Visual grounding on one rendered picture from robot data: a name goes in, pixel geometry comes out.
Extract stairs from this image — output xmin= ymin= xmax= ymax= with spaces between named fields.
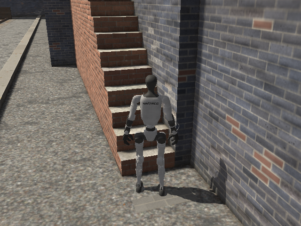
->
xmin=70 ymin=0 xmax=175 ymax=177

